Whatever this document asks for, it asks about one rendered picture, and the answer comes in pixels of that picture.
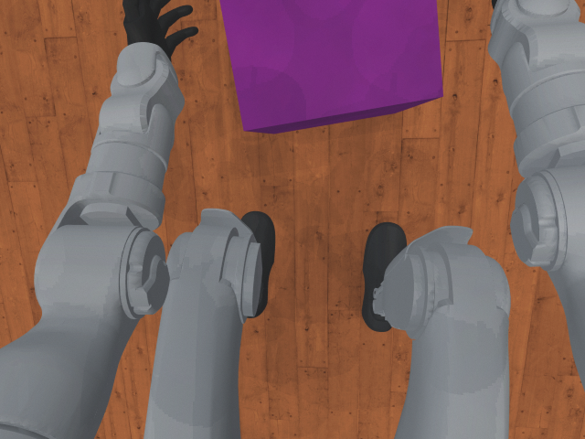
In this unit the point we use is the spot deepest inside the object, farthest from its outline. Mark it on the right robot foot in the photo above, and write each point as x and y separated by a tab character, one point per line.
384	243

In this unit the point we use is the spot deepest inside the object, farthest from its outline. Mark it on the left robot shin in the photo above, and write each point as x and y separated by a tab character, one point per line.
216	217

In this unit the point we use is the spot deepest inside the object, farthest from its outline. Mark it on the robot right upper arm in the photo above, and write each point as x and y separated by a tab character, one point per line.
548	230

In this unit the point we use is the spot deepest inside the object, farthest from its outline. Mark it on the robot left hand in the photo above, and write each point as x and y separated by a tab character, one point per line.
141	23

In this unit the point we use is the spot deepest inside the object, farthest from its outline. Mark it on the robot right forearm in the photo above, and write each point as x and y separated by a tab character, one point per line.
539	46

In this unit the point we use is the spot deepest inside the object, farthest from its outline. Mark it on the carton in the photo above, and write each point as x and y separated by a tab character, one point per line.
300	64

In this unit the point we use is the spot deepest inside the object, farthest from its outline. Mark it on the robot left forearm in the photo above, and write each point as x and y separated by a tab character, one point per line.
129	157

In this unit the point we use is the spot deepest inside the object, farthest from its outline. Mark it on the robot left upper arm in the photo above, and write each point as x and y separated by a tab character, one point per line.
94	283

